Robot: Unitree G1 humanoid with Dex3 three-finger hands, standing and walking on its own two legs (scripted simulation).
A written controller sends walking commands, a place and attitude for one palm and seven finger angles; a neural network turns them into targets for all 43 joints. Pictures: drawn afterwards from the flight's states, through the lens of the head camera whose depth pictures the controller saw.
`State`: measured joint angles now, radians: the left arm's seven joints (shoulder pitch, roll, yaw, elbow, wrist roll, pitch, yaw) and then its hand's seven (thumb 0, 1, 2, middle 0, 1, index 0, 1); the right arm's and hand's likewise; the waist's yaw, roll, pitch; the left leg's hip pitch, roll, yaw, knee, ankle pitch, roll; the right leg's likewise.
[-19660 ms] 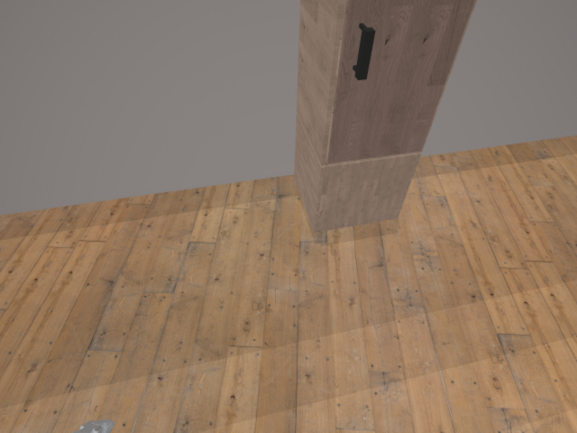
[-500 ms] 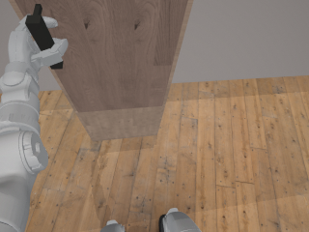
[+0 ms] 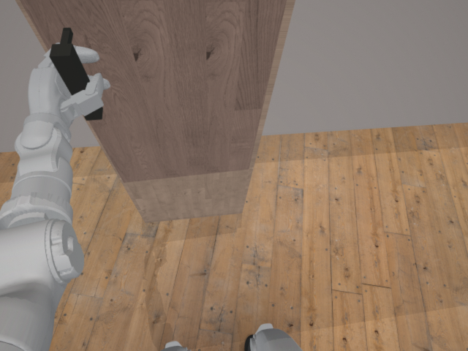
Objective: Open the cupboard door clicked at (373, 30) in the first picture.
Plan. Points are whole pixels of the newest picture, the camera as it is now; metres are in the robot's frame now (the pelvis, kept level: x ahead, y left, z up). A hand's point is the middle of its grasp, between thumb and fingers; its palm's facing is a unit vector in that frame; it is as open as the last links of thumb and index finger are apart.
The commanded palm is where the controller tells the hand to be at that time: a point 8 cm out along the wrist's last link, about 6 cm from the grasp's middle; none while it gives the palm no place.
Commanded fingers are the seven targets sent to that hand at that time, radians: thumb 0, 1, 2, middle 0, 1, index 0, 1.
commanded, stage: pull the door open along its arc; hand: left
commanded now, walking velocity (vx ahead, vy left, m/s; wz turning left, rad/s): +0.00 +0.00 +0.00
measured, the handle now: (81, 76) +0.56 +0.20 +0.11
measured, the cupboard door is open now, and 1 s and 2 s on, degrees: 2 45 44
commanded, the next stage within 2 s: open thumb and fingers to let go in 0.74 s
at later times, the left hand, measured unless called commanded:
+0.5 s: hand (142, 172) +0.36 +0.09 +0.12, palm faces +0.31 -0.95 +0.05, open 6.2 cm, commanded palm +0.30 +0.14 +0.11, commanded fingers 0.00 0.90 0.90 -0.40 -1.35 -0.40 -1.35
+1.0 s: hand (192, 209) +0.30 +0.03 +0.12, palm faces +0.40 -0.92 -0.04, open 6.8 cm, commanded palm +0.26 +0.07 +0.11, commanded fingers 0.00 0.27 0.63 -0.35 -1.28 -0.35 -1.28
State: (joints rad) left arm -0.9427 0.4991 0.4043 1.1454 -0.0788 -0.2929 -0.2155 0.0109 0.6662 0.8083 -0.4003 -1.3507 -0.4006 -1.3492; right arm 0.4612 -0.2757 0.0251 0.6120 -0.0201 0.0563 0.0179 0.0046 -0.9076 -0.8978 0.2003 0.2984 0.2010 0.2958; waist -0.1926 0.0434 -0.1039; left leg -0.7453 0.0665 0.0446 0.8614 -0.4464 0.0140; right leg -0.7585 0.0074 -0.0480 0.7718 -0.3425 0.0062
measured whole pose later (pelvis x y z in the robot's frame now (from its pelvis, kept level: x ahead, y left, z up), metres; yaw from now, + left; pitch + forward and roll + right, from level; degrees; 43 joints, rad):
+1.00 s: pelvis +0.00 -0.05 +0.02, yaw +6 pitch +2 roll +0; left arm -0.01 -0.10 -0.26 0.04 0.05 0.03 0.58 0.03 0.55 0.74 -0.36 -1.32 -0.35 -1.33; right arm 0.14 -0.19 0.01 0.61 -0.05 0.10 0.01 0.01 -0.91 -0.90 0.20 0.30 0.20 0.30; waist 0.00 0.06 -0.06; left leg -0.33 0.04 -0.03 0.68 -0.38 -0.04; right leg -0.36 -0.01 -0.13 0.70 -0.38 -0.05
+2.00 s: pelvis -0.05 -0.01 +0.02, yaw +5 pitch +1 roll +0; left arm -0.28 0.04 -0.23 0.36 -0.09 -0.12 0.09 -0.01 -0.51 0.30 -0.23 -0.38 -0.13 -0.41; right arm 0.23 -0.21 0.05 0.60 0.01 0.00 -0.04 0.01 -0.91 -0.90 0.20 0.30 0.20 0.30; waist 0.01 0.05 -0.03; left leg -0.41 -0.01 0.01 0.74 -0.35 0.01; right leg -0.43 -0.06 -0.08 0.72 -0.31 0.00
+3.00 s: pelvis +0.00 -0.03 +0.02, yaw +4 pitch +3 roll +0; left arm 0.40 0.16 0.01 -0.22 -0.18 -0.15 -0.16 -0.01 -0.50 0.30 -0.17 -0.31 -0.17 -0.31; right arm 0.26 -0.24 0.04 0.51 0.01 -0.15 -0.04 0.01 -0.91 -0.90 0.20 0.30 0.20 0.30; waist 0.02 0.05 -0.05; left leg -0.37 0.03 -0.01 0.74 -0.42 -0.02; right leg -0.40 -0.02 -0.10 0.74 -0.39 -0.03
